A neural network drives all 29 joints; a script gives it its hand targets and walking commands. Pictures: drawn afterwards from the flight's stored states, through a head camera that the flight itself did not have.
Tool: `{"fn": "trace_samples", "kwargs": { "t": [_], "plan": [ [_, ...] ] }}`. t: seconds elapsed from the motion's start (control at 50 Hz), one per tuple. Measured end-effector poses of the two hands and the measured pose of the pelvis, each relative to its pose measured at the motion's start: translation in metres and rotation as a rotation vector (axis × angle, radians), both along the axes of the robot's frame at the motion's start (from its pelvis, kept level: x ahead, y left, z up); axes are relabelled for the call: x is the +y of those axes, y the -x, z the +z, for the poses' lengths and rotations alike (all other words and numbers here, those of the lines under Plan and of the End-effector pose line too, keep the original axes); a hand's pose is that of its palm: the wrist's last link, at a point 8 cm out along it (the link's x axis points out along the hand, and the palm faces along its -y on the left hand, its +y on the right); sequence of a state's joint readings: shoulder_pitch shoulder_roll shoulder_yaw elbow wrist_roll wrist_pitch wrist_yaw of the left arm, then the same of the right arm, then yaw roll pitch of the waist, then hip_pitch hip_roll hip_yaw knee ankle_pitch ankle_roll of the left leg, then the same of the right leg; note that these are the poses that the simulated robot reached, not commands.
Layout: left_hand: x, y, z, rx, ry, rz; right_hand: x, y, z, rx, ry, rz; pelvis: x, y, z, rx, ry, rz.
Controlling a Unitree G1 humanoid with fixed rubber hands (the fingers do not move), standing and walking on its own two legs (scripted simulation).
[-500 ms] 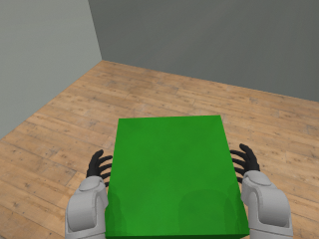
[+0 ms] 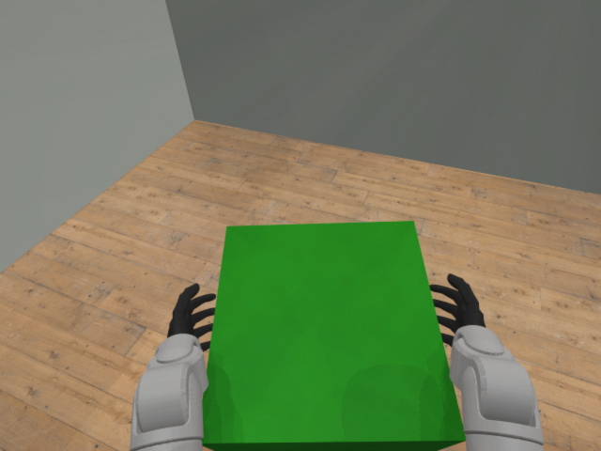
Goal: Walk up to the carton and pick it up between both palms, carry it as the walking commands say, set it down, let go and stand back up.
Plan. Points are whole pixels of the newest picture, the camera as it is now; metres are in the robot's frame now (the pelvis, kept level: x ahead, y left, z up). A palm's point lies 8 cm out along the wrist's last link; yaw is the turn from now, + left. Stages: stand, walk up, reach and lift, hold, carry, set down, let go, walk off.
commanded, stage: carry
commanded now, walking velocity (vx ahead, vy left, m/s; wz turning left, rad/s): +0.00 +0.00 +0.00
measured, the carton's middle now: (322, 340) +0.31 -0.01 -0.03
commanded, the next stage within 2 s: none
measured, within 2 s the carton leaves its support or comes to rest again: neither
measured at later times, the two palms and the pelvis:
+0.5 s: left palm (188, 347) +0.27 +0.17 +0.04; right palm (463, 339) +0.26 -0.19 +0.05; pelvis +0.00 +0.00 +0.00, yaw +0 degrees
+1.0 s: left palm (178, 333) +0.27 +0.17 +0.08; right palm (467, 319) +0.27 -0.18 +0.08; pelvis +0.00 +0.00 +0.00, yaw +0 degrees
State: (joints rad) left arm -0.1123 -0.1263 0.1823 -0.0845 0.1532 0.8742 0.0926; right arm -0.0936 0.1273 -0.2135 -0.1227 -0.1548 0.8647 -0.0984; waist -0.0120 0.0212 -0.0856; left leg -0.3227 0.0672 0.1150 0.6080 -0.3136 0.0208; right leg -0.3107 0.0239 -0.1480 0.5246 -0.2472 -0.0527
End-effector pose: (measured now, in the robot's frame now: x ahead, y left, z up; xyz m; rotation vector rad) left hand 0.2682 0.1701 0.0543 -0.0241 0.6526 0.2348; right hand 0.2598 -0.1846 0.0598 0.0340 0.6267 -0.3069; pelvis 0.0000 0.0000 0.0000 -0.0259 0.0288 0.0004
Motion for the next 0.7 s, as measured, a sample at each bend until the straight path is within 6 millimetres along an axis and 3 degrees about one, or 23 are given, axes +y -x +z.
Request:
{"fn": "trace_samples", "kwargs": {
  "t": [0.52, 0.7],
  "plan": [
    [0.000, -0.003, -0.015, 0.014, -0.027, -0.028, -0.001, -0.002, -0.015, 0.017, 0.013, 0.019, -0.002, 0.000, 0.000, -0.004, -0.002, 0.000],
    [0.000, -0.004, -0.011, -0.008, -0.032, -0.028, 0.000, -0.004, -0.013, -0.004, 0.014, 0.024, -0.002, 0.000, 0.000, -0.005, -0.002, 0.000]
  ]
}}
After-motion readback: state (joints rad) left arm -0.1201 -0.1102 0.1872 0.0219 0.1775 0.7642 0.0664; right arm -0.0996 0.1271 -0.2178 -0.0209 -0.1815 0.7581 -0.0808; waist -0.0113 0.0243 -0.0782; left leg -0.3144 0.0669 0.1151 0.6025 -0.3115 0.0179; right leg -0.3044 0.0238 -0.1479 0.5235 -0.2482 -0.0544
